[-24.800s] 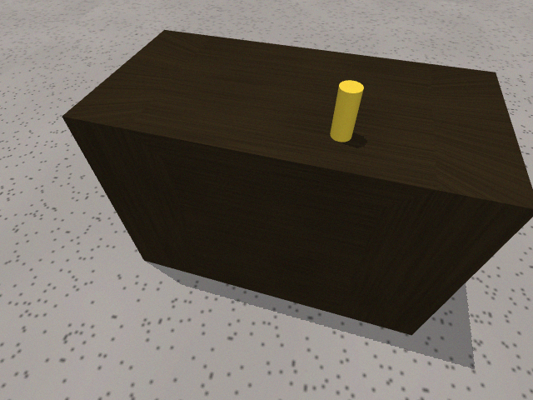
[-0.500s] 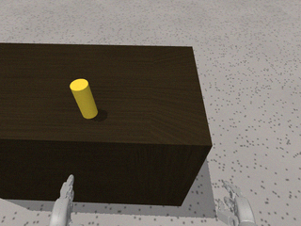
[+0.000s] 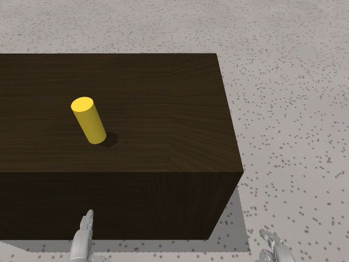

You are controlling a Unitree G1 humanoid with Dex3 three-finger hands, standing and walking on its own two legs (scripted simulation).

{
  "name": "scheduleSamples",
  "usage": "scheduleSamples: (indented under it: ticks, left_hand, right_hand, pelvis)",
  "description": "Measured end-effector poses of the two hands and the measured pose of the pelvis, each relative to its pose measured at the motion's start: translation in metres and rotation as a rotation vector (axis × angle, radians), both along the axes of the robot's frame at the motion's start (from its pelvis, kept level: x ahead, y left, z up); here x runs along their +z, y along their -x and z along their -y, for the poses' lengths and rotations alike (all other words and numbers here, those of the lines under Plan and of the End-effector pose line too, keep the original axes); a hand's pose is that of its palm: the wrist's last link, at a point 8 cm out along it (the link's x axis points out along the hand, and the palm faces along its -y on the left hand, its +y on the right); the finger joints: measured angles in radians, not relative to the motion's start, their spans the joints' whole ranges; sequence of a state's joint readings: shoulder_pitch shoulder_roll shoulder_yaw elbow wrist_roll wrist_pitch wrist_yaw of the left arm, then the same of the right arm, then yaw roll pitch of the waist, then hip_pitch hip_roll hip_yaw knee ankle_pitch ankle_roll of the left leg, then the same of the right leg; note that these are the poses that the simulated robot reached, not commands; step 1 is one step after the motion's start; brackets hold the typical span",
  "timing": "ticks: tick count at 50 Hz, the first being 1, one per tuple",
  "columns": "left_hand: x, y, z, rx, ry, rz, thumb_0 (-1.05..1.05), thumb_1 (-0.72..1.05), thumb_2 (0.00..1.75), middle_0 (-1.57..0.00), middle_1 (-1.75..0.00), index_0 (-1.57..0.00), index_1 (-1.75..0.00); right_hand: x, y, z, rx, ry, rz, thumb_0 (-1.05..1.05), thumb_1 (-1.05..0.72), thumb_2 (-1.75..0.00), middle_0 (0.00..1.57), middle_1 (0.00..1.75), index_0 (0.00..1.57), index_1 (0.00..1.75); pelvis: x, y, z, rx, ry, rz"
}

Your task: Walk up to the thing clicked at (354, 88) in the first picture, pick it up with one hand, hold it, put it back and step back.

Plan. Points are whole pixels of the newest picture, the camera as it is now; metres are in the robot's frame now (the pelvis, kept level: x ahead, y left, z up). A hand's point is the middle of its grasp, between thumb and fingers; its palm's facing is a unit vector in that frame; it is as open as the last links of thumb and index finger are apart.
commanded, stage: home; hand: left
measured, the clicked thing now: (90, 121) +0.45 +0.24 +0.04
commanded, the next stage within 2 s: stand in 1.80 s
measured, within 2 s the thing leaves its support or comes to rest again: neither
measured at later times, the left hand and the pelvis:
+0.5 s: hand out of the picture +0.02 +0.27 -0.14, palm faces -0.03 -0.91 -0.41, open 17.7 cm; pelvis -0.02 +0.00 +0.01, yaw +1 degrees
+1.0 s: hand out of the picture +0.02 +0.25 -0.15, palm faces -0.03 -0.93 -0.37, open 17.6 cm; pelvis -0.03 -0.01 +0.01, yaw +1 degrees
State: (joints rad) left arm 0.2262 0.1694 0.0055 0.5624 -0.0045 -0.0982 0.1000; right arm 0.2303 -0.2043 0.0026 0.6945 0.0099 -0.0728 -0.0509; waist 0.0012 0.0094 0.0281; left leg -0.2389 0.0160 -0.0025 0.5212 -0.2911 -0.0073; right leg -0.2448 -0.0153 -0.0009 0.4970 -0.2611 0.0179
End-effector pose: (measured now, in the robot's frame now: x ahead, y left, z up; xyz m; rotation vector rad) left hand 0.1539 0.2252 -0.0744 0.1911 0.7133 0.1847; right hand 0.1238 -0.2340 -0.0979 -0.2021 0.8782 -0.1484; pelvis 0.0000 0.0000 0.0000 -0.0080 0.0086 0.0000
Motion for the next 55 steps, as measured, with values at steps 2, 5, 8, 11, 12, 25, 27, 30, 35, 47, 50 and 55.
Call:
scheduleSamples:
  ticks: [2, 5, 8, 11, 12, 25, 27, 30, 35, 47, 50, 55]
  left_hand:
    - [-0.002, 0.001, 0.000, -0.018, -0.008, -0.015, -0.01, -0.57, 0.04, -0.05, -0.05, -0.05, -0.04]
    - [-0.011, 0.009, -0.011, -0.087, -0.049, -0.103, -0.01, -0.57, 0.03, -0.05, -0.05, -0.05, -0.04]
    - [-0.017, 0.026, -0.032, -0.080, -0.089, -0.189, -0.01, -0.58, 0.03, -0.06, -0.05, -0.05, -0.04]
    - [-0.019, 0.047, -0.052, -0.049, -0.124, -0.263, -0.01, -0.58, 0.03, -0.06, -0.05, -0.05, -0.04]
    - [-0.019, 0.054, -0.058, -0.038, -0.134, -0.286, -0.01, -0.58, 0.03, -0.06, -0.05, -0.05, -0.04]
    - [-0.024, 0.135, -0.086, 0.039, -0.164, -0.518, 0.00, -0.59, 0.02, -0.05, -0.04, -0.05, -0.04]
    - [-0.026, 0.142, -0.084, 0.041, -0.156, -0.536, 0.00, -0.59, 0.02, -0.05, -0.04, -0.05, -0.04]
    - [-0.028, 0.150, -0.081, 0.043, -0.144, -0.553, 0.00, -0.59, 0.02, -0.05, -0.04, -0.05, -0.04]
    - [-0.032, 0.158, -0.075, 0.046, -0.126, -0.571, 0.00, -0.58, 0.02, -0.05, -0.04, -0.05, -0.04]
    - [-0.033, 0.150, -0.068, 0.051, -0.111, -0.581, 0.00, -0.57, 0.04, -0.06, -0.05, -0.05, -0.04]
    - [-0.032, 0.142, -0.067, 0.049, -0.111, -0.570, 0.00, -0.57, 0.04, -0.06, -0.05, -0.05, -0.04]
    - [-0.030, 0.126, -0.065, 0.043, -0.112, -0.543, 0.00, -0.57, 0.03, -0.06, -0.05, -0.05, -0.04]
  right_hand:
    - [0.000, -0.002, 0.001, 0.017, 0.007, -0.004, 0.01, -0.90, -0.91, 0.20, 0.30, 0.20, 0.30]
    - [-0.004, -0.002, 0.010, 0.050, 0.022, -0.042, 0.01, -0.90, -0.91, 0.20, 0.30, 0.20, 0.30]
    - [-0.007, 0.004, 0.024, 0.039, 0.039, -0.076, 0.01, -0.90, -0.91, 0.20, 0.30, 0.20, 0.30]
    - [-0.008, 0.016, 0.038, 0.030, 0.062, -0.124, 0.01, -0.90, -0.91, 0.20, 0.30, 0.20, 0.30]
    - [-0.009, 0.020, 0.043, 0.027, 0.069, -0.143, 0.01, -0.90, -0.91, 0.20, 0.30, 0.20, 0.30]
    - [-0.017, 0.082, 0.064, 0.001, 0.094, -0.342, 0.01, -0.90, -0.91, 0.20, 0.30, 0.20, 0.30]
    - [-0.018, 0.088, 0.064, -0.001, 0.090, -0.357, 0.01, -0.90, -0.91, 0.20, 0.30, 0.20, 0.30]
    - [-0.019, 0.097, 0.063, -0.002, 0.083, -0.375, 0.01, -0.90, -0.91, 0.20, 0.30, 0.20, 0.30]
    - [-0.020, 0.106, 0.063, -0.006, 0.078, -0.391, 0.01, -0.90, -0.91, 0.20, 0.30, 0.20, 0.30]
    - [-0.020, 0.105, 0.069, -0.015, 0.087, -0.406, 0.01, -0.90, -0.91, 0.20, 0.30, 0.20, 0.30]
    - [-0.019, 0.099, 0.069, -0.013, 0.089, -0.397, 0.01, -0.90, -0.91, 0.20, 0.30, 0.20, 0.30]
    - [-0.018, 0.086, 0.070, -0.008, 0.091, -0.377, 0.01, -0.90, -0.91, 0.20, 0.30, 0.20, 0.30]
  pelvis:
    - [0.000, -0.001, 0.000, 0.001, 0.000, -0.001]
    - [-0.002, 0.000, 0.000, 0.005, -0.003, 0.009]
    - [-0.002, 0.000, 0.000, 0.009, -0.007, 0.025]
    - [-0.001, 0.002, 0.000, 0.014, -0.009, 0.039]
    - [0.000, 0.003, 0.000, 0.015, -0.009, 0.043]
    - [0.008, 0.023, 0.002, 0.020, -0.013, 0.071]
    - [0.008, 0.026, 0.002, 0.019, -0.013, 0.072]
    - [0.009, 0.029, 0.003, 0.019, -0.013, 0.072]
    - [0.009, 0.032, 0.005, 0.017, -0.014, 0.068]
    - [0.010, 0.028, 0.008, 0.015, -0.011, 0.057]
    - [0.010, 0.026, 0.009, 0.015, -0.011, 0.058]
    - [0.011, 0.022, 0.010, 0.015, -0.010, 0.059]
